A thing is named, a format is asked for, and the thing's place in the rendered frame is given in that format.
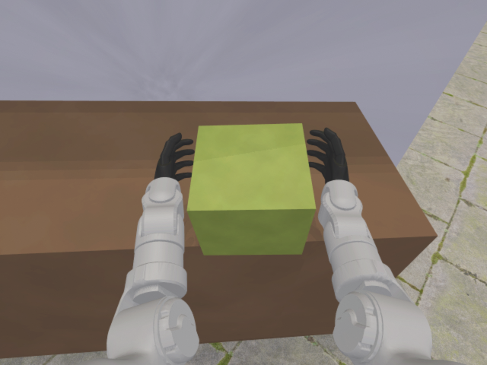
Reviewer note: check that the carton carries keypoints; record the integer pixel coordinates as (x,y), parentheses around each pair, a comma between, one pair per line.
(251,191)

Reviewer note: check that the right robot forearm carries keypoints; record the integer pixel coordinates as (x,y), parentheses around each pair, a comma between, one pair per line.
(350,247)

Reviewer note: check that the right robot hand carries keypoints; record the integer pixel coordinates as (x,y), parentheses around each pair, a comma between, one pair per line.
(334,158)

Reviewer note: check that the pedestal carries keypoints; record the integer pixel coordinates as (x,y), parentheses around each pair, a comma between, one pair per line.
(72,177)

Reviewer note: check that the robot right upper arm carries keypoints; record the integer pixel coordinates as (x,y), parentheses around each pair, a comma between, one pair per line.
(375,329)

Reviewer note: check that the robot left upper arm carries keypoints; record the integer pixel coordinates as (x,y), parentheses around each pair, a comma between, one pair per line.
(159,332)

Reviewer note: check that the left robot forearm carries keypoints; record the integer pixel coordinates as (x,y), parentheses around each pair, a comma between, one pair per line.
(159,247)

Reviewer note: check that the left robot hand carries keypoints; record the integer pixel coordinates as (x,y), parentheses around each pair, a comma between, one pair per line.
(166,166)

